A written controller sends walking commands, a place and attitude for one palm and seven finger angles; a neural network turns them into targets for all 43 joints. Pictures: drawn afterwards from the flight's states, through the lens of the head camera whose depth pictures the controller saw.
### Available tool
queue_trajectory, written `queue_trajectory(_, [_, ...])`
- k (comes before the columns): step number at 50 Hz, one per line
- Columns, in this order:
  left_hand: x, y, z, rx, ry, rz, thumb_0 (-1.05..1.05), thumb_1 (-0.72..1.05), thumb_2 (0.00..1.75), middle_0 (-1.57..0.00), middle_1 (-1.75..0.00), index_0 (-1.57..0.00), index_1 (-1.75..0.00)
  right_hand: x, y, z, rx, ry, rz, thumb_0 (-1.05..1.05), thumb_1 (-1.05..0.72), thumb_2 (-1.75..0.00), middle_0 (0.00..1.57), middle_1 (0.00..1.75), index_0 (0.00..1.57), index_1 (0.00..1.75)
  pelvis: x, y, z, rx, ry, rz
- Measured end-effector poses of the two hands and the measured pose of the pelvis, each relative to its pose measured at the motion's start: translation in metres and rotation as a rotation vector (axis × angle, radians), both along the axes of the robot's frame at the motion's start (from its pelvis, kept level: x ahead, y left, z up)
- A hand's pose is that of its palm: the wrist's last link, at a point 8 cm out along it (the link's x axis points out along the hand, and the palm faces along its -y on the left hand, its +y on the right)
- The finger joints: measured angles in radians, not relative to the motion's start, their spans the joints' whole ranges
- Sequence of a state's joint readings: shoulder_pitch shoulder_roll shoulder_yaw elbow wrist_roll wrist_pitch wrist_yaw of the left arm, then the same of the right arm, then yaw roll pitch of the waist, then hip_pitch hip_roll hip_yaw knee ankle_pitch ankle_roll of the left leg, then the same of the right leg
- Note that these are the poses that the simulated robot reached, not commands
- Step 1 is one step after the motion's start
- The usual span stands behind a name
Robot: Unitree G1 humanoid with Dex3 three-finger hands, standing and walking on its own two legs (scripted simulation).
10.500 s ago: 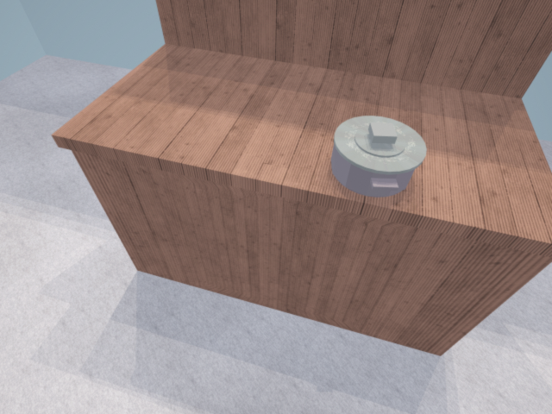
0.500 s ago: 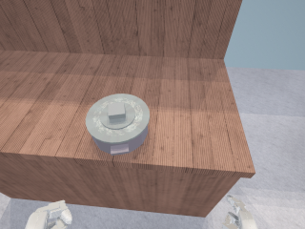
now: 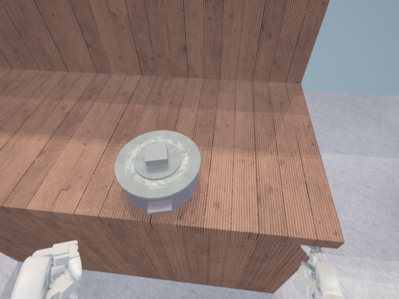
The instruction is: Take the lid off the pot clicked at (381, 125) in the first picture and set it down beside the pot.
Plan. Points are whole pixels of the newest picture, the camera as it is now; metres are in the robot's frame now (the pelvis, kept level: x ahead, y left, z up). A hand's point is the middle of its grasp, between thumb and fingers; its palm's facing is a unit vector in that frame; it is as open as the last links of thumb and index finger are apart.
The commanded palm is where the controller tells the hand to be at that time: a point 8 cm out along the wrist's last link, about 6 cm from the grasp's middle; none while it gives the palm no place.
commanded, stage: raise the hand higher, near the body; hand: left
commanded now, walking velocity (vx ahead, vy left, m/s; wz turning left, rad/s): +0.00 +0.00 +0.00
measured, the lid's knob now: (156, 154) +0.40 +0.16 +0.05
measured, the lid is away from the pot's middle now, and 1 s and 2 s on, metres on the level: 0.00 0.00 0.00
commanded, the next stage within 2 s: reach forward and open the fingers in 0.30 s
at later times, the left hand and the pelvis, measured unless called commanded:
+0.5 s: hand (65, 252) +0.16 +0.24 +0.09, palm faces +0.13 -0.62 -0.78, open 3.1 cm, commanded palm +0.13 +0.27 +0.13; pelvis -0.01 +0.00 +0.00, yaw -1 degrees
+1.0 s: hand (50, 240) +0.17 +0.27 +0.09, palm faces -0.26 -0.11 -0.96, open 5.1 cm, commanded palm +0.17 +0.26 +0.16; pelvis -0.05 +0.01 +0.00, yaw +0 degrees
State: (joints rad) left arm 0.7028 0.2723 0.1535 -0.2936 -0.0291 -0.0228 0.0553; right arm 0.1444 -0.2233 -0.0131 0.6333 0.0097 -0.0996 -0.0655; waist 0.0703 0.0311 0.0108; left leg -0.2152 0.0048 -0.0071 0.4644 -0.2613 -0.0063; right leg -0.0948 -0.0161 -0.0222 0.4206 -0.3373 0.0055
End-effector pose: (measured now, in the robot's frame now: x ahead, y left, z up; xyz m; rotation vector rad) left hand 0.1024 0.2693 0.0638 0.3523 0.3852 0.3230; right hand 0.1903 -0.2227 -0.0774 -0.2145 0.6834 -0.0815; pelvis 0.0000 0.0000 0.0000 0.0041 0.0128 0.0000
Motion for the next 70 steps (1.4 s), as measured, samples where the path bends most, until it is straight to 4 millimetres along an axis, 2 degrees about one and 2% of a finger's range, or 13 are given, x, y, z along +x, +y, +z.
queue_trajectory(12, [0.011, 0.002, 0.032, 0.067, -0.118, -0.044, 0.02, 0.9, 0.9, -1.3, -1.5, -1.3, -1.5, -0.009, 0.013, -0.005, 0.034, 0.013, 0.015, 0.01, -0.9, -0.9, 0.21, 0.3, 0.2, 0.3, -0.005, 0.001, 0.001, -0.004, -0.011, -0.007])
queue_trajectory(21, [0.02, 0.0, 0.055, 0.095, -0.234, -0.071, 0.02, 0.9, 0.9, -1.3, -1.5, -1.3, -1.5, -0.012, 0.01, -0.001, 0.027, -0.006, 0.022, 0.02, -0.9, -0.9, 0.21, 0.3, 0.2, 0.3, -0.01, 0.0, 0.001, -0.007, -0.023, -0.009])
queue_trajectory(26, [0.031, -0.003, 0.067, 0.622, -0.052, -0.241, 0.02, 0.87, 0.89, -1.28, -1.49, -1.28, -1.48, -0.011, 0.004, -0.006, 0.016, 0.048, 0.058, 0.01, -0.9, -0.9, 0.21, 0.3, 0.2, 0.3, -0.016, 0.0, -0.003, -0.005, 0.016, -0.017])
queue_trajectory(30, [0.034, 0.003, 0.068, 0.905, 0.119, -0.347, 0.01, 0.82, 0.9, -1.24, -1.44, -1.24, -1.44, -0.012, -0.002, -0.013, 0.036, 0.094, 0.041, 0.01, -0.9, -0.9, 0.21, 0.3, 0.2, 0.3, -0.022, 0.0, -0.005, -0.007, 0.032, -0.018])
queue_trajectory(33, [0.036, 0.006, 0.07, 0.98, 0.198, -0.41, 0.01, 0.75, 0.92, -1.21, -1.36, -1.21, -1.36, -0.013, -0.005, -0.015, 0.044, 0.1, 0.033, 0.01, -0.9, -0.9, 0.21, 0.3, 0.2, 0.3, -0.026, 0.001, -0.006, -0.011, 0.032, -0.007])
queue_trajectory(37, [0.039, 0.006, 0.068, 0.979, 0.261, -0.51, 0.01, 0.65, 0.96, -1.18, -1.22, -1.18, -1.21, -0.017, -0.005, -0.017, 0.041, 0.101, 0.026, 0.01, -0.9, -0.9, 0.2, 0.3, 0.2, 0.3, -0.032, 0.002, -0.005, -0.014, 0.023, 0.007])
queue_trajectory(44, [0.052, 0.005, 0.076, 0.991, 0.228, -0.641, 0.01, 0.45, 1.04, -1.11, -0.96, -1.11, -0.95, -0.029, 0.004, -0.015, 0.031, 0.114, 0.036, 0.01, -0.9, -0.9, 0.2, 0.3, 0.2, 0.3, -0.044, 0.006, -0.001, -0.019, -0.003, 0.017])
queue_trajectory(56, [0.076, 0.005, 0.085, 1.017, 0.126, -0.646, 0.01, 0.13, 1.14, -0.98, -0.53, -0.97, -0.52, -0.048, 0.029, -0.015, 0.074, 0.146, 0.059, 0.01, -0.9, -0.9, 0.2, 0.3, 0.2, 0.3, -0.059, 0.019, 0.003, -0.019, -0.018, 0.002])
queue_trajectory(64, [0.09, 0.007, 0.089, 1.018, 0.12, -0.633, 0.0, -0.08, 1.22, -0.89, -0.25, -0.89, -0.25, -0.046, 0.037, -0.012, 0.078, 0.139, 0.079, 0.01, -0.9, -0.9, 0.2, 0.3, 0.2, 0.3, -0.063, 0.024, 0.003, -0.017, -0.023, 0.001])
queue_trajectory(70, [0.1, 0.005, 0.097, 1.037, 0.107, -0.631, 0.0, -0.18, 1.27, -0.86, -0.14, -0.85, -0.14, -0.04, 0.039, -0.009, 0.073, 0.129, 0.093, 0.01, -0.9, -0.9, 0.2, 0.3, 0.2, 0.3, -0.063, 0.024, 0.004, -0.016, -0.022, 0.003])
